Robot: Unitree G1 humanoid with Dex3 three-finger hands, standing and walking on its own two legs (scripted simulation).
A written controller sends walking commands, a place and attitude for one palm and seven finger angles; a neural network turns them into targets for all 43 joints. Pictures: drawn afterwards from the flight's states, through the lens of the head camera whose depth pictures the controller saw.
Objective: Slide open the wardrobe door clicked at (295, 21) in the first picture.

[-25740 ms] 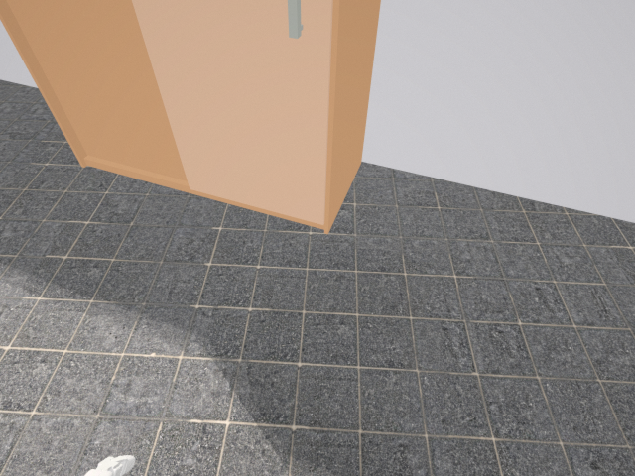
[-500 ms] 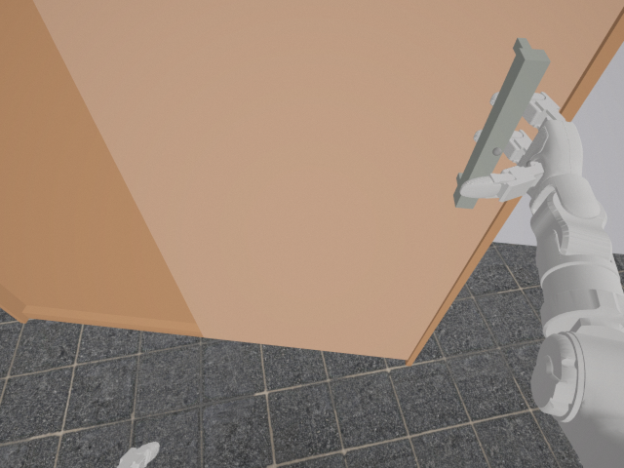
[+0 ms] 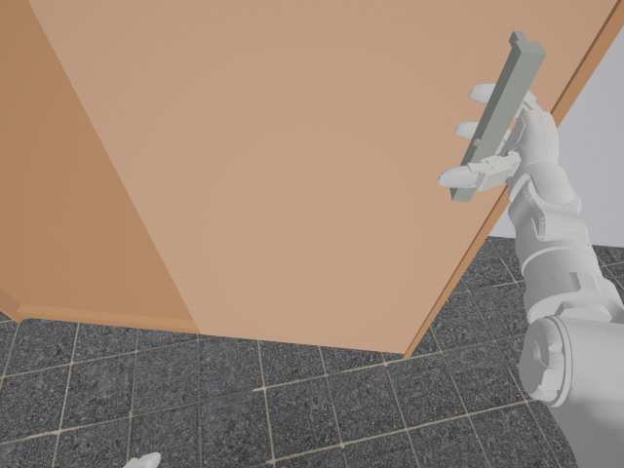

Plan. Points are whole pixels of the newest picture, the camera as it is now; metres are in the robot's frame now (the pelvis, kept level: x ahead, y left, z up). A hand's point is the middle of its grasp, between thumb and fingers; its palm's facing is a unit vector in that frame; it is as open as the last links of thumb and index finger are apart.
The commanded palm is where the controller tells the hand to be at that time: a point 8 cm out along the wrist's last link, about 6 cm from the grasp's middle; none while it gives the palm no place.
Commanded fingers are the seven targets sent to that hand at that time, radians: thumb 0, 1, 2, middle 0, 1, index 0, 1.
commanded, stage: slide the fingers in behind the handle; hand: right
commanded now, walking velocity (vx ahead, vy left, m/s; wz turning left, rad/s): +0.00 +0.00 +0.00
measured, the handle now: (485, 125) +0.53 -0.16 +0.17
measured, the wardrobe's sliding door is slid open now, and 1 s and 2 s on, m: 0.00 0.00 0.00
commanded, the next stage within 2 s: grip the handle and tug to test in 0.36 s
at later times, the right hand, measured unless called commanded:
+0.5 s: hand (475, 143) +0.48 -0.13 +0.18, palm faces -0.02 +1.00 +0.00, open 14.0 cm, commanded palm +0.45 -0.18 +0.18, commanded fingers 0.00 0.36 -0.36 0.31 1.22 0.31 1.22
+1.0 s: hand (476, 142) +0.48 -0.13 +0.18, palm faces -0.01 +1.00 -0.01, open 8.1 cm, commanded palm +0.45 -0.17 +0.18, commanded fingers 0.00 -0.81 -0.86 0.44 1.39 0.44 1.39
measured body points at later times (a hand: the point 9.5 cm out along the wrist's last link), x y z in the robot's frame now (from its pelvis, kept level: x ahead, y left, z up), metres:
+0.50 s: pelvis +0.00 +0.00 +0.00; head +0.04 +0.01 +0.45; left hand +0.05 +0.26 -0.12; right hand +0.48 -0.19 +0.18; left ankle +0.04 +0.11 -0.73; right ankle -0.04 -0.10 -0.73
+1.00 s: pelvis +0.02 +0.00 +0.00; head +0.05 +0.01 +0.45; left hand +0.10 +0.25 -0.12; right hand +0.48 -0.19 +0.18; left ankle +0.04 +0.11 -0.73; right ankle -0.04 -0.10 -0.73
